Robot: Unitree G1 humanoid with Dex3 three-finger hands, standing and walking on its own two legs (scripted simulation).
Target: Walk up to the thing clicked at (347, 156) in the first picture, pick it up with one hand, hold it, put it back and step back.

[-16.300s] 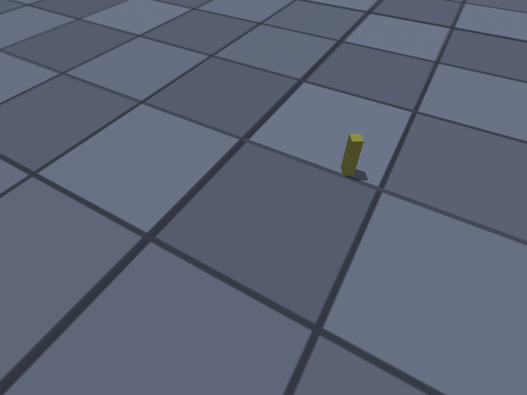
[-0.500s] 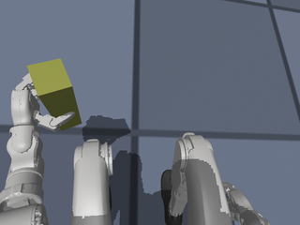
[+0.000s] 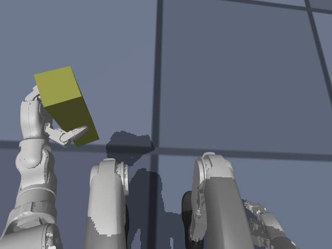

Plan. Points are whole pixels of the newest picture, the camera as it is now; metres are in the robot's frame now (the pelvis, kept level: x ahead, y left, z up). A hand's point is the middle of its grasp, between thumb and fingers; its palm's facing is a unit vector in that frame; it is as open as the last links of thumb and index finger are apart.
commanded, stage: settle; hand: left
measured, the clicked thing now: (74, 114) +0.42 +0.20 -0.04
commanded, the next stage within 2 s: hold in 0.26 s
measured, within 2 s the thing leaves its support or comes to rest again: neither
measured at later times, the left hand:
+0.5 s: hand (62, 113) +0.41 +0.22 -0.02, palm faces +0.11 -0.99 -0.05, open 10.6 cm
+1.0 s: hand (41, 100) +0.39 +0.21 +0.09, palm faces +0.10 -0.99 -0.03, open 10.6 cm
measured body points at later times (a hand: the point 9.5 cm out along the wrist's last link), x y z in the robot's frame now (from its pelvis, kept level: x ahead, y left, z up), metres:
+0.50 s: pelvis +0.00 +0.00 +0.02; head +0.19 +0.04 +0.42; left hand +0.40 +0.27 -0.01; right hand +0.14 -0.26 -0.11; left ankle +0.08 +0.13 -0.35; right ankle +0.10 -0.13 -0.35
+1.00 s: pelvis +0.01 +0.00 +0.09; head +0.19 +0.03 +0.50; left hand +0.38 +0.27 +0.09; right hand +0.18 -0.25 -0.03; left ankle +0.08 +0.13 -0.35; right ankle +0.10 -0.13 -0.35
